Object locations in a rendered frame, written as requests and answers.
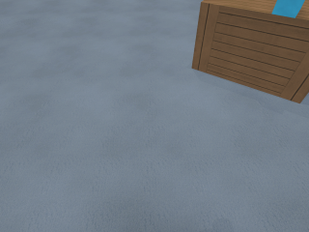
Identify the carton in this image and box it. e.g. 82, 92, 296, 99
272, 0, 305, 18

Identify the pedestal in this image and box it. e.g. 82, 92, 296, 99
191, 0, 309, 103

